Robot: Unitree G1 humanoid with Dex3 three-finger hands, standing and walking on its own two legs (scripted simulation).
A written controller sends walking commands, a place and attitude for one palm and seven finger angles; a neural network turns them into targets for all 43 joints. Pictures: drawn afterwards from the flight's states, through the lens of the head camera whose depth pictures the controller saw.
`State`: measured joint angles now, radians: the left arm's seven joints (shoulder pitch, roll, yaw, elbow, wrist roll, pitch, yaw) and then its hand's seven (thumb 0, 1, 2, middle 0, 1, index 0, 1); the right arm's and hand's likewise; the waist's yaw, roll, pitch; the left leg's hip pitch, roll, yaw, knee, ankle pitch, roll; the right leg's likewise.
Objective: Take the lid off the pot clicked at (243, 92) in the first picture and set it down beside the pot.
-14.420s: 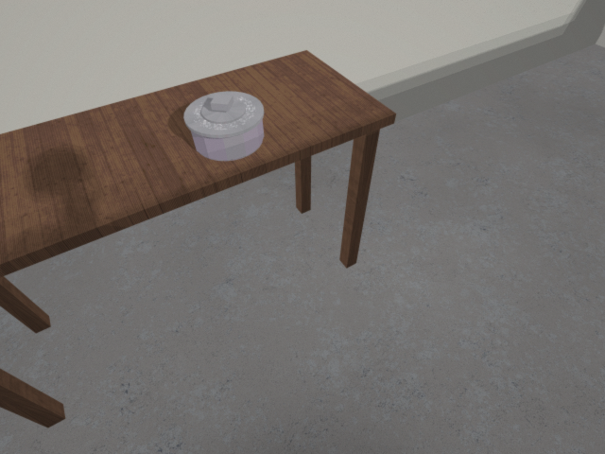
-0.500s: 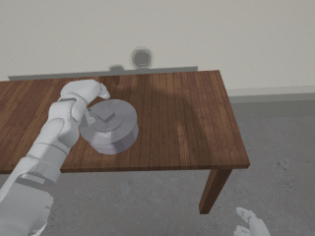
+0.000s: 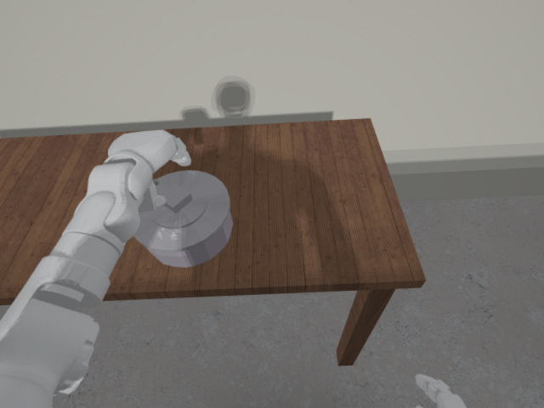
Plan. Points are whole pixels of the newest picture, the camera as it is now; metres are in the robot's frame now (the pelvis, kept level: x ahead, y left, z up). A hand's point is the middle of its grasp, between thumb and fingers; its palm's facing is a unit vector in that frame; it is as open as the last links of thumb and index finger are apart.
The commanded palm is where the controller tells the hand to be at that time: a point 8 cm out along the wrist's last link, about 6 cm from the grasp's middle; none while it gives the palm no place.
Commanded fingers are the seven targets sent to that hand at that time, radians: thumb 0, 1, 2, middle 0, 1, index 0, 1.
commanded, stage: move the open hand above the knob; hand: left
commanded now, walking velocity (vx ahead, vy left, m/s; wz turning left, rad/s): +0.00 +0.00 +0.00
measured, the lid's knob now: (175, 198) +0.45 +0.18 +0.04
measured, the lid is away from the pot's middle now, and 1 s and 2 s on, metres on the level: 0.00 0.00 0.00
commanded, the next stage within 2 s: lower the open fingers around the knob in 0.54 s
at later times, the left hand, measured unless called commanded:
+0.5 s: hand (165, 183) +0.43 +0.18 +0.10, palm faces -0.29 -0.05 -0.96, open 10.1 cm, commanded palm +0.41 +0.18 +0.17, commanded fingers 0.00 -0.26 1.35 -0.83 -0.08 -0.83 -0.08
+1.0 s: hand (164, 195) +0.42 +0.18 +0.08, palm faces -0.32 -0.06 -0.95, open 10.1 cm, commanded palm +0.41 +0.18 +0.14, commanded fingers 0.00 -0.26 1.35 -0.83 -0.08 -0.83 -0.08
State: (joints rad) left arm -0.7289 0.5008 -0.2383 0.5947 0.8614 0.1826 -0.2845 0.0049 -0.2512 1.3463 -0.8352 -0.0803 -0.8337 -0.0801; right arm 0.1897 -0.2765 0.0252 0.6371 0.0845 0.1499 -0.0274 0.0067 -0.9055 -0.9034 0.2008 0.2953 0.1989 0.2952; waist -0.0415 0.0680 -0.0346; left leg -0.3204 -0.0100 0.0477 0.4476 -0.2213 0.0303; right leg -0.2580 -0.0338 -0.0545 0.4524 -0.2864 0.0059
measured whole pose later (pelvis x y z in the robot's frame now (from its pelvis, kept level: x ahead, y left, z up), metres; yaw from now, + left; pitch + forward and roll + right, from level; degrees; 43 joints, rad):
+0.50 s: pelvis +0.00 +0.00 +0.00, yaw +0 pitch +6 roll +0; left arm -0.72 0.46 -0.26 0.59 0.87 0.21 -0.28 0.00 -0.25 1.35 -0.83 -0.08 -0.83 -0.08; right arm 0.18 -0.27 0.03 0.63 0.08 0.16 -0.01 0.01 -0.91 -0.90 0.20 0.30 0.20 0.30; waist -0.04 0.08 -0.05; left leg -0.33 -0.01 0.05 0.45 -0.23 0.03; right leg -0.27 -0.04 -0.05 0.46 -0.29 0.01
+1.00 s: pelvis +0.00 +0.00 +0.00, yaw +0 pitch +6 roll +0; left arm -0.72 0.46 -0.26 0.66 0.87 0.17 -0.25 0.00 -0.25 1.35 -0.83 -0.08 -0.83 -0.08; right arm 0.18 -0.27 0.02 0.64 0.09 0.16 -0.02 0.01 -0.91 -0.90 0.20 0.30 0.20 0.30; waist -0.03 0.06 -0.04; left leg -0.34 0.00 0.05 0.46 -0.22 0.03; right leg -0.28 -0.03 -0.05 0.46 -0.28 0.00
